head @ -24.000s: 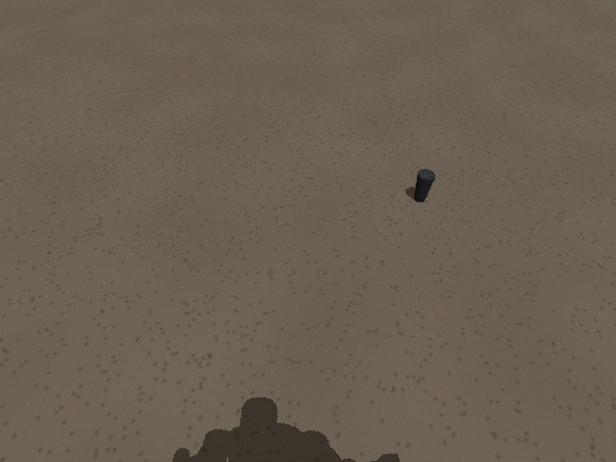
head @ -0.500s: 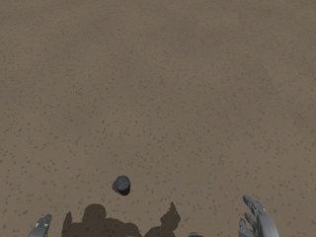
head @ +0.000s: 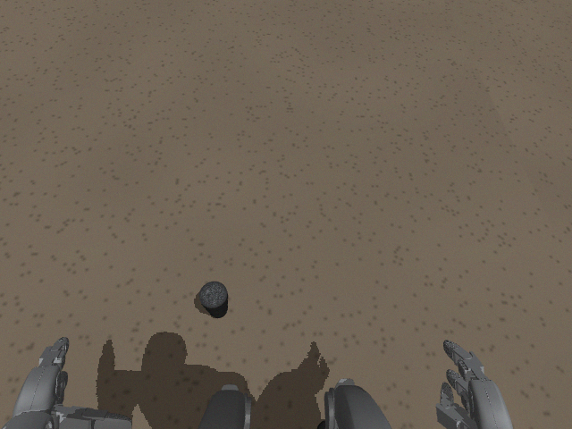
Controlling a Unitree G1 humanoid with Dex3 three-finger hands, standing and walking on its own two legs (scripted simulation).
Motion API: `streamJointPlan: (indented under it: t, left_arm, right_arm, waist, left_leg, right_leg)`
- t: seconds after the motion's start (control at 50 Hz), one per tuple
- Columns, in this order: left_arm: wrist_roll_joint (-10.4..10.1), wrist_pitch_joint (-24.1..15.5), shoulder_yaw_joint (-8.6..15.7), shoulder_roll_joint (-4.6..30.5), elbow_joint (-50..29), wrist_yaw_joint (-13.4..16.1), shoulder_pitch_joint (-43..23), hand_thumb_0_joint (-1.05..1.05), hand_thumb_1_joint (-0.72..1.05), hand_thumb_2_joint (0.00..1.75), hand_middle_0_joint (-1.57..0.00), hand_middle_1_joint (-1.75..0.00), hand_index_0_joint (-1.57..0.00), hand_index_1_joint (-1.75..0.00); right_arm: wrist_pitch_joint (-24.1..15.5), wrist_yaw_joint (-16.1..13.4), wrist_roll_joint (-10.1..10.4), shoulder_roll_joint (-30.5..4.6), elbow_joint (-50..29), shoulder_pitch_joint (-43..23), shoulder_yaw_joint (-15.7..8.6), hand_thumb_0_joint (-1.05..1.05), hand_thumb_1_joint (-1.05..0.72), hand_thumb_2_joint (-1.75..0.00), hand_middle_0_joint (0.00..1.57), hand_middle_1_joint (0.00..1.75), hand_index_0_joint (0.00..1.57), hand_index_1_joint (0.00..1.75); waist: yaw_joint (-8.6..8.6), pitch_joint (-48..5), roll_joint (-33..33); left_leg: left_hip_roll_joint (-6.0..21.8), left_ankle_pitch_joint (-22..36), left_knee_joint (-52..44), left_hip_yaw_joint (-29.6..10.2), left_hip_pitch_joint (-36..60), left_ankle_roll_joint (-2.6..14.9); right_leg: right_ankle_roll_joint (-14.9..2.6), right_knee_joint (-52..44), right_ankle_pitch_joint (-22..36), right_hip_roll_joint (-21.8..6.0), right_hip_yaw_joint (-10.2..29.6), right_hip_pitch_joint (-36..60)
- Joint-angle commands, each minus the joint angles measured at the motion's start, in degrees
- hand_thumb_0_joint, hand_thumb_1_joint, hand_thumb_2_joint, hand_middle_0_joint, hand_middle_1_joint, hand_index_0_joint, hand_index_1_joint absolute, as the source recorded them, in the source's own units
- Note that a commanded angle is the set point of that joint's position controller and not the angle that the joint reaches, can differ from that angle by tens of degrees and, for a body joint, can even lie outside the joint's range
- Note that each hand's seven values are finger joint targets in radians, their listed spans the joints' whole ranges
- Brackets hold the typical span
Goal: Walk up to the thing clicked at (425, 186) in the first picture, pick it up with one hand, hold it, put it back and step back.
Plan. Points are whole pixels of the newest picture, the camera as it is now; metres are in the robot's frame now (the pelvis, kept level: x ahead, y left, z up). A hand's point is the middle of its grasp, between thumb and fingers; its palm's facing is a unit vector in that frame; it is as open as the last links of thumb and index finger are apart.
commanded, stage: go down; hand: left
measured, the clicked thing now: (216, 302) +0.48 +0.19 -0.58
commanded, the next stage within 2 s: approach in 1.66 s
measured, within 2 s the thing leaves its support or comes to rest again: neither
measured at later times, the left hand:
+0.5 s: hand (105, 316) +0.33 +0.33 -0.21, palm faces +0.14 -0.98 -0.15, open 17.2 cm
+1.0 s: hand (108, 296) +0.38 +0.35 -0.25, palm faces +0.11 -0.99 -0.09, open 17.0 cm
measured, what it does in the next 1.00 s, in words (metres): lowers itself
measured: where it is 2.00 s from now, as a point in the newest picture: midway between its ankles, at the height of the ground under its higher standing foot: outside the picture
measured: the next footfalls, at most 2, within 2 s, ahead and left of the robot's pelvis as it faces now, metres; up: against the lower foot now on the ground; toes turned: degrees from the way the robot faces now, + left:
none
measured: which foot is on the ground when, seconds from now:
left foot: down 0.00-1.00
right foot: down 0.00-1.00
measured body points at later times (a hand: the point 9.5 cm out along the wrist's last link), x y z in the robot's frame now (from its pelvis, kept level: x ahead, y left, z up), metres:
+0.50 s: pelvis -0.05 +0.00 -0.17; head +0.14 +0.03 +0.24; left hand +0.32 +0.38 -0.19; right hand +0.08 -0.27 -0.29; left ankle +0.01 +0.12 -0.62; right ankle +0.04 -0.13 -0.62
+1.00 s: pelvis -0.07 +0.01 -0.25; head +0.13 +0.05 +0.14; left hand +0.37 +0.40 -0.24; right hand +0.02 -0.29 -0.35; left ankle +0.01 +0.12 -0.62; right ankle +0.04 -0.13 -0.62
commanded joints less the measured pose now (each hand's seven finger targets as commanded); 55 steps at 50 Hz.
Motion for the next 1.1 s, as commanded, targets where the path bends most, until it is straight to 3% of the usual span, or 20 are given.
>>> streamJointPlan:
  t: [0.0, 0.08, 0.14, 0.16, 0.18, 0.2, 0.22, 0.24, 0.26, 0.3, 0.32, 0.36, 0.4, 0.6, 0.82, 0.88, 0.92, 0.98, 1.02, 1.08]
  left_arm:
    - [-2.0, -12.8, 8.9, 16.7, -3.3, -4.5, -15.1, 0.0, -0.48, 0.03, -0.07, -0.04, -0.07, -0.05]
    - [-3.4, -20.7, 11.9, 19.9, 4.3, -9.5, -20.3, 0.0, -0.52, 0.06, -0.07, -0.08, -0.07, -0.08]
    - [-3.8, -24.6, 14.9, 23.1, 9.9, -11.8, -24.0, 0.0, -0.57, 0.08, -0.07, -0.09, -0.06, -0.1]
    - [-4.1, -25.4, 15.0, 21.6, 14.9, -12.9, -21.6, 0.0, -0.58, 0.08, -0.07, -0.09, -0.06, -0.1]
    - [-4.7, -26.7, 16.3, 23.1, 13.9, -13.8, -25.1, 0.0, -0.57, 0.1, -0.06, -0.1, -0.05, -0.11]
    - [-4.9, -28.1, 17.0, 24.6, 14.6, -14.6, -28.1, 0.0, -0.57, 0.09, -0.06, -0.1, -0.05, -0.1]
    - [-5.2, -28.7, 17.5, 23.3, 20.6, -15.4, -25.3, 0.0, -0.58, 0.08, -0.07, -0.1, -0.06, -0.1]
    - [-5.7, -30.0, 17.6, 24.0, 19.5, -16.4, -29.0, 0.0, -0.58, 0.08, -0.06, -0.09, -0.05, -0.1]
    - [-5.8, -31.6, 19.4, 27.9, 16.2, -17.2, -34.4, 0.0, -0.56, 0.09, -0.06, -0.1, -0.05, -0.1]
    - [-6.2, -33.7, 20.8, 30.3, 17.3, -18.4, -38.7, 0.0, -0.52, 0.08, -0.05, -0.09, -0.05, -0.09]
    - [-6.5, -34.5, 22.1, 32.0, 17.3, -19.1, -40.8, 0.0, -0.51, 0.08, -0.05, -0.08, -0.04, -0.08]
    - [-7.0, -35.5, 22.1, 31.2, 21.5, -20.5, -42.5, 0.0, -0.48, 0.09, -0.04, -0.09, -0.04, -0.09]
    - [-6.7, -36.6, 23.1, 33.9, 21.5, -21.5, -46.8, 0.0, -0.45, 0.09, -0.04, -0.09, -0.04, -0.09]
    - [-6.8, -38.0, 27.6, 43.2, 27.8, -25.4, -55.4, 0.0, -0.42, 0.07, -0.04, -0.09, -0.04, -0.08]
    - [-6.4, -38.1, 28.3, 47.4, 29.4, -28.3, -63.0, 0.0, -0.45, 0.07, -0.04, -0.1, -0.04, -0.08]
    - [-6.5, -38.3, 28.4, 48.7, 28.8, -28.6, -65.4, 0.0, -0.46, 0.06, -0.04, -0.09, -0.04, -0.08]
    - [-6.3, -38.1, 29.3, 49.7, 29.9, -28.8, -64.6, 0.0, -0.45, 0.07, -0.04, -0.1, -0.04, -0.09]
    - [-6.0, -37.8, 28.6, 48.9, 31.4, -29.2, -65.4, 0.0, -0.43, 0.08, -0.03, -0.1, -0.04, -0.09]
    - [-6.0, -38.0, 29.3, 51.2, 30.0, -29.3, -68.0, 0.0, -0.42, 0.07, -0.03, -0.09, -0.04, -0.08]
    - [-5.9, -37.9, 29.2, 50.8, 31.7, -29.8, -67.4, 0.0, -0.42, 0.08, -0.03, -0.1, -0.04, -0.09]
  right_arm:
    - [-4.5, 0.1, 0.3, -9.7, -4.2, -0.1, -4.0, 0.0, -0.94, -0.91, 0.2, 0.3, 0.2, 0.3]
    - [-3.6, 1.0, 0.2, -11.2, -2.6, 0.4, -3.8, 0.0, -0.93, -0.9, 0.2, 0.3, 0.2, 0.3]
    - [-2.1, 1.7, 0.1, -12.9, -1.5, 1.2, -4.0, 0.0, -0.89, -0.9, 0.2, 0.3, 0.2, 0.3]
    - [-1.7, 2.0, 0.1, -13.3, -1.2, 0.7, -4.0, 0.0, -0.89, -0.9, 0.2, 0.3, 0.2, 0.3]
    - [-1.2, 2.4, 0.0, -13.4, -0.8, 1.2, -4.0, 0.0, -0.89, -0.9, 0.2, 0.3, 0.2, 0.3]
    - [-0.8, 2.6, -0.2, -13.5, -0.2, 1.4, -3.9, 0.0, -0.89, -0.9, 0.2, 0.3, 0.2, 0.3]
    - [-0.5, 2.8, -0.1, -13.9, 0.0, 1.3, -4.0, 0.0, -0.89, -0.9, 0.2, 0.3, 0.2, 0.3]
    - [-0.2, 3.1, -0.2, -14.0, 0.2, 1.2, -3.8, 0.0, -0.89, -0.9, 0.2, 0.3, 0.2, 0.3]
    - [0.2, 3.3, -0.4, -14.2, 0.5, 1.4, -3.8, 0.0, -0.89, -0.9, 0.2, 0.3, 0.2, 0.3]
    - [0.5, 3.2, -0.4, -14.6, 0.7, 2.0, -3.8, 0.0, -0.89, -0.9, 0.2, 0.3, 0.2, 0.3]
    - [0.7, 3.3, -0.5, -14.9, 0.9, 1.8, -3.5, 0.0, -0.89, -0.9, 0.2, 0.3, 0.2, 0.3]
    - [1.0, 3.3, -0.7, -15.0, 1.8, 1.9, -3.1, 0.0, -0.89, -0.9, 0.2, 0.3, 0.2, 0.3]
    - [1.3, 3.2, -0.9, -15.3, 2.4, 2.7, -2.9, 0.0, -0.89, -0.9, 0.2, 0.3, 0.2, 0.3]
    - [2.8, 3.8, -1.3, -16.4, 3.3, 2.8, -0.6, 0.0, -0.9, -0.9, 0.2, 0.3, 0.2, 0.3]
    - [3.4, 4.0, -1.9, -18.7, 5.1, 4.2, 0.3, 0.0, -0.91, -0.9, 0.2, 0.3, 0.2, 0.3]
    - [3.6, 3.9, -1.9, -19.0, 5.2, 4.2, 0.4, 0.0, -0.91, -0.9, 0.2, 0.3, 0.2, 0.3]
    - [3.6, 3.9, -2.2, -19.3, 5.4, 4.7, 0.6, 0.0, -0.91, -0.9, 0.2, 0.3, 0.2, 0.3]
    - [3.8, 3.9, -2.1, -19.5, 5.7, 4.8, 0.8, 0.0, -0.9, -0.9, 0.2, 0.3, 0.2, 0.3]
    - [3.9, 3.9, -2.3, -20.0, 5.6, 4.7, 1.0, 0.0, -0.91, -0.9, 0.2, 0.3, 0.2, 0.3]
    - [4.2, 4.0, -2.6, -20.2, 5.5, 5.0, 1.5, 0.0, -0.91, -0.9, 0.2, 0.3, 0.2, 0.3]
  waist:
    - [-0.73, -17.0, 5.9]
    - [0.87, -22.4, 9.0]
    - [1.91, -26.7, 10.0]
    - [1.89, -26.4, 9.3]
    - [2.01, -28.4, 9.0]
    - [1.59, -28.6, 8.4]
    - [1.55, -27.7, 6.4]
    - [1.27, -28.4, 6.3]
    - [1.36, -30.9, 7.6]
    - [-0.03, -33.3, 5.5]
    - [0.07, -34.0, 6.6]
    - [-0.76, -33.4, 6.7]
    - [-1.34, -34.9, 6.8]
    - [-1.58, -33.7, 7.9]
    - [-3.49, -33.3, 14.9]
    - [-4.07, -32.8, 12.7]
    - [-3.52, -34.3, 14.0]
    - [-4.55, -31.7, 13.9]
    - [-4.82, -31.9, 14.8]
    - [-5.32, -32.1, 14.3]
  left_leg:
    - [-1.0, 10.8, -3.2, 2.5, -0.8, 1.27]
    - [-0.8, 11.9, 1.4, 1.2, -4.3, 0.57]
    - [-0.3, 13.4, 3.5, -0.5, -4.2, -0.01]
    - [-0.1, 14.9, 4.6, -1.1, -5.6, -0.07]
    - [-0.4, 15.6, 6.3, -0.9, -6.8, 0.14]
    - [-0.6, 15.1, 7.7, -0.8, -8.9, 0.33]
    - [-0.6, 15.1, 8.9, -0.8, -10.9, 0.53]
    - [-0.7, 14.7, 10.5, -0.7, -12.8, 0.71]
    - [-0.9, 13.6, 12.0, -0.1, -13.4, 0.96]
    - [-1.0, 11.9, 14.2, 0.4, -16.0, 1.38]
    - [-1.1, 11.3, 15.3, 0.4, -16.5, 1.32]
    - [-1.1, 11.3, 17.3, 0.4, -18.0, 1.42]
    - [-1.4, 10.0, 19.4, 1.0, -20.4, 1.66]
    - [-1.3, 1.5, 25.4, 1.9, -30.8, 1.9]
    - [-0.8, 2.4, 29.8, 0.3, -30.6, 1.08]
    - [-1.1, 0.2, 31.6, 0.8, -34.0, 1.65]
    - [-1.2, 2.4, 32.3, 0.9, -33.1, 1.33]
    - [-1.0, 1.1, 32.4, 0.0, -33.8, 1.31]
    - [-1.0, 0.6, 33.2, -0.3, -34.6, 1.34]
    - [-1.2, 2.5, 34.6, -0.1, -35.2, 1.36]
  right_leg:
    - [-2.04, -0.4, 8.1, 0.1, 2.3, 2.6]
    - [-2.81, 7.6, 7.7, 0.0, 2.0, -5.2]
    - [-3.16, 12.4, 7.8, 0.2, 0.8, -10.0]
    - [-3.25, 14.4, 8.3, 0.3, 0.3, -12.5]
    - [-3.33, 15.5, 8.7, 0.3, 0.4, -13.0]
    - [-3.3, 16.2, 8.5, 0.3, 0.4, -13.4]
    - [-3.29, 17.5, 8.4, 0.4, 0.3, -14.6]
    - [-3.33, 18.7, 8.4, 0.4, 0.3, -15.6]
    - [-3.25, 19.1, 7.9, 0.3, 0.9, -15.8]
    - [-2.87, 20.0, 7.0, 0.2, 1.0, -15.1]
    - [-2.95, 21.4, 6.4, 0.2, 1.1, -17.1]
    - [-2.98, 22.9, 6.0, 0.1, 1.0, -20.1]
    - [-2.93, 23.6, 5.2, 0.0, 1.2, -20.8]
    - [-2.76, 29.5, -1.3, 0.1, 0.5, -26.1]
    - [-3.12, 37.1, 0.0, -0.2, -1.5, -35.6]
    - [-2.91, 37.2, -1.6, -0.2, -1.5, -35.8]
    - [-3.0, 38.4, 0.0, -0.3, -1.5, -35.8]
    - [-3.03, 39.5, -0.8, -0.3, -2.3, -38.7]
    - [-3.03, 40.4, -1.1, -0.4, -2.4, -39.4]
    - [-2.99, 41.0, 0.3, -0.4, -2.6, -39.0]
